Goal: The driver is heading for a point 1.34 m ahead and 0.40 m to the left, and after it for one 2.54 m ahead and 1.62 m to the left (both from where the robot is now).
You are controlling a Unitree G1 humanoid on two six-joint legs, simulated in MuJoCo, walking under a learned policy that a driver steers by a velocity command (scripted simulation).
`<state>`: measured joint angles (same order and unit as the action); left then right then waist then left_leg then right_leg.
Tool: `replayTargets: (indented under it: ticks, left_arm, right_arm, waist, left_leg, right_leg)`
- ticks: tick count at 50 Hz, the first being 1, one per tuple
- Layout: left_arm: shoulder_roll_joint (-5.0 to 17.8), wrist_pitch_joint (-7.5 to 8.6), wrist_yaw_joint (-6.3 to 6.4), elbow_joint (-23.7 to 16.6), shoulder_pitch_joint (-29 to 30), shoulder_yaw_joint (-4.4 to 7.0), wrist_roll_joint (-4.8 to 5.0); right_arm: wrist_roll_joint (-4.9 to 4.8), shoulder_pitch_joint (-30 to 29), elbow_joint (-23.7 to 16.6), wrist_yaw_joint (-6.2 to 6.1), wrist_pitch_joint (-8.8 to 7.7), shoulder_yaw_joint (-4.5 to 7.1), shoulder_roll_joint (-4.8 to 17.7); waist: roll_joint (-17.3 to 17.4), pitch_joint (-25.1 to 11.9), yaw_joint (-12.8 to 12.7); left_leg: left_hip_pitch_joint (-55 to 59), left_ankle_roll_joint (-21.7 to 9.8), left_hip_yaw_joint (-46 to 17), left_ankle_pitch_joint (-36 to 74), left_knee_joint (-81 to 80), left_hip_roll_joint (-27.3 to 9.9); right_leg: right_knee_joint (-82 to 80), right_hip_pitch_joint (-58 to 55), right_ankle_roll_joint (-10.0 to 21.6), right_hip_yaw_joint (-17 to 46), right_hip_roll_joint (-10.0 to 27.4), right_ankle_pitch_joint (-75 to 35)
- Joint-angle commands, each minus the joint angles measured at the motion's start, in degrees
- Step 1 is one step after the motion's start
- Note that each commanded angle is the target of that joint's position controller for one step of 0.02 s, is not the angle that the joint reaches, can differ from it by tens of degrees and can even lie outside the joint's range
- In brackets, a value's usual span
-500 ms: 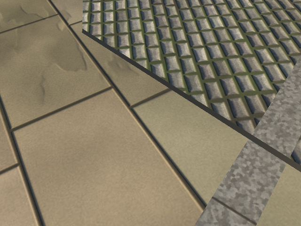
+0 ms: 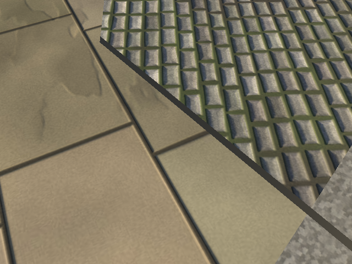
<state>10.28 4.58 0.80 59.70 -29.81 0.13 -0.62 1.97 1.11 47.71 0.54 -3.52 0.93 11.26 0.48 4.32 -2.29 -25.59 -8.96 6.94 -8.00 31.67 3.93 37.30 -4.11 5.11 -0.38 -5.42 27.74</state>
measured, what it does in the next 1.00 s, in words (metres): walks ahead: right foot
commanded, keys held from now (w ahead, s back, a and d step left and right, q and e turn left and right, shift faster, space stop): w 0.50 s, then w+q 0.50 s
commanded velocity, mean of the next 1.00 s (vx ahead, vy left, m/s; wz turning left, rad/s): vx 0.50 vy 0.00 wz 0.18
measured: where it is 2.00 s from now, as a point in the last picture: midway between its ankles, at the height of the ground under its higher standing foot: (143, 133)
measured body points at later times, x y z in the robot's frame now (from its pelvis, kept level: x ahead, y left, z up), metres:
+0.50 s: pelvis +0.27 -0.02 +0.02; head +0.30 -0.02 +0.47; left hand +0.48 +0.18 -0.09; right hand +0.16 -0.25 -0.12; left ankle +0.11 +0.05 -0.71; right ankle +0.42 -0.12 -0.70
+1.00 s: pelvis +0.53 -0.03 +0.02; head +0.56 -0.02 +0.47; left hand +0.41 +0.18 -0.13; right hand +0.74 -0.21 -0.10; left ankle +0.66 +0.10 -0.68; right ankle +0.42 -0.11 -0.71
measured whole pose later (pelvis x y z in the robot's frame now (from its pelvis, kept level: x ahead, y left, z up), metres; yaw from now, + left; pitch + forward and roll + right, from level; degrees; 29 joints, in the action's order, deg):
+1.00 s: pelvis +0.53 -0.03 +0.02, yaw +14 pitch +0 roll -1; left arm 9.9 5.8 1.5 59.5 -25.3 1.6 -1.1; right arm 1.6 3.2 50.0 2.7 -1.0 1.9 11.0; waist 1.3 3.8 -2.2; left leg -34.4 -6.1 6.1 -2.0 39.6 -3.1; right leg 13.5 -5.5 2.4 -16.4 -2.2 19.3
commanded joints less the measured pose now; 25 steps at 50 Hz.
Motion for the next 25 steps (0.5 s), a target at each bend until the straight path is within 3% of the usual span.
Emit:
replayTargets:
  ticks: [1,2,3,4,6,9,12,16,21,23,25]
  left_arm:
    - [7.0,0.36,-0.36,-4.1,-2.9,1.65,-0.12]
    - [8.8,0.54,-0.58,-6.3,3.4,2.12,-0.47]
    - [8.8,0.73,-0.92,-7.0,6.9,2.30,-0.72]
    - [7.7,0.32,-1.09,-6.8,7.3,2.32,-0.89]
    - [4.6,-1.10,-1.78,-6.2,5.4,1.77,-1.49]
    - [4.1,-2.05,-2.32,-7.8,9.9,1.79,-1.59]
    - [5.0,-2.34,-2.47,-10.5,18.8,1.87,-1.25]
    - [4.2,-2.23,-2.63,-12.9,27.3,1.36,-0.61]
    - [4.4,-1.83,-2.51,-15.2,34.8,1.14,-0.55]
    - [5.0,-1.37,-2.43,-15.8,35.1,1.35,-0.53]
    - [6.0,-0.78,-1.88,-14.0,28.8,2.01,-0.60]
  right_arm:
    - [-1.10,23.8,5.2,-0.19,0.40,4.44,12.9]
    - [-1.86,16.4,3.9,-0.07,0.28,3.62,9.6]
    - [-1.71,13.3,3.6,0.24,-0.22,2.93,6.6]
    - [-1.28,13.3,4.4,0.27,-0.88,2.37,5.0]
    - [-1.30,15.6,6.5,-0.09,-1.96,1.69,3.6]
    - [-1.57,19.5,8.8,-0.10,-2.98,1.95,5.7]
    - [-1.72,23.2,9.9,-0.02,-2.79,1.71,6.1]
    - [-1.69,28.0,11.2,-0.31,-2.64,1.22,5.9]
    - [-0.74,32.2,13.0,-1.17,-2.22,0.95,6.3]
    - [-0.40,31.7,13.4,-1.56,-2.07,1.13,7.0]
    - [-0.42,29.3,13.4,-1.81,-2.03,1.34,7.9]
  waist:
    - [4.6,-17.0,8.4]
    - [2.0,-6.4,5.6]
    - [-0.3,-2.0,4.4]
    - [-1.8,-0.1,2.5]
    - [-0.7,-0.4,0.0]
    - [0.9,0.8,-0.1]
    - [1.2,2.3,2.0]
    - [2.5,1.9,4.8]
    - [3.4,2.3,7.0]
    - [3.7,2.4,6.0]
    - [4.4,-0.5,2.5]
  left_leg:
    - [41.2,-14.6,-48.8,-15.8,-15.1,-25.6]
    - [31.2,-12.2,-40.0,-21.8,-19.3,-23.9]
    - [23.4,-10.2,-34.8,-16.7,-21.8,-21.6]
    - [18.5,-8.4,-29.6,-9.3,-22.7,-19.3]
    - [13.1,-6.1,-22.5,-1.7,-24.2,-16.3]
    - [12.5,-5.3,-16.8,4.0,-26.1,-14.4]
    - [15.7,-3.5,-13.9,9.2,-26.8,-12.8]
    - [20.8,-0.9,-11.2,16.6,-25.3,-11.8]
    - [31.2,-2.0,-11.2,24.3,-21.5,-14.4]
    - [34.0,-2.4,-11.2,29.7,-18.9,-16.0]
    - [33.4,-1.1,-9.7,43.8,-11.7,-15.9]
  right_leg:
    - [45.4,38.9,0.9,4.6,0.9,0.0]
    - [42.0,41.7,1.4,4.5,5.0,-7.1]
    - [38.7,39.5,1.5,4.0,6.5,-10.2]
    - [36.0,36.7,1.1,4.2,8.1,-11.2]
    - [31.4,31.3,-0.3,3.6,9.6,-11.8]
    - [26.1,34.9,-1.8,1.3,11.2,-15.8]
    - [18.2,41.0,-3.1,-0.7,12.2,-23.0]
    - [7.0,41.3,-3.7,-2.9,10.7,-29.4]
    - [-1.1,42.5,-2.5,-4.1,8.3,-26.7]
    - [-3.6,40.8,-1.0,-4.1,7.5,-22.6]
    - [-6.6,30.6,1.1,-5.2,4.4,-18.0]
